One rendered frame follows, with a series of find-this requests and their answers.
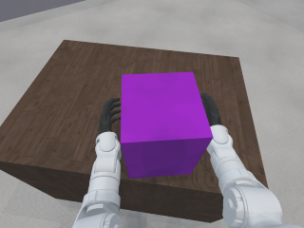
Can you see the left robot upper arm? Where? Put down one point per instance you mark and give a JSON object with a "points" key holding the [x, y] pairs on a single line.
{"points": [[103, 220]]}

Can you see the pedestal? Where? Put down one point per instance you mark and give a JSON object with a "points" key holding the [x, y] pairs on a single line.
{"points": [[49, 139]]}

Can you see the right robot upper arm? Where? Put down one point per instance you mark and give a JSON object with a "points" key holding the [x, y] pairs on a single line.
{"points": [[252, 207]]}

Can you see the robot right forearm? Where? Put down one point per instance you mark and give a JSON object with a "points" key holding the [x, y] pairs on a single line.
{"points": [[227, 165]]}

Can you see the left robot hand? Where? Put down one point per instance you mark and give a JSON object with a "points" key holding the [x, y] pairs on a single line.
{"points": [[105, 119]]}

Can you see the carton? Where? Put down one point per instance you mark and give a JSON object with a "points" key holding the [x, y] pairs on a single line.
{"points": [[164, 126]]}

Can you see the robot left forearm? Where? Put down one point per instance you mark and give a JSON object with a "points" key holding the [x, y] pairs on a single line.
{"points": [[103, 190]]}

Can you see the right robot hand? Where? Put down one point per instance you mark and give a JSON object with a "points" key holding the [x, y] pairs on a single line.
{"points": [[211, 110]]}

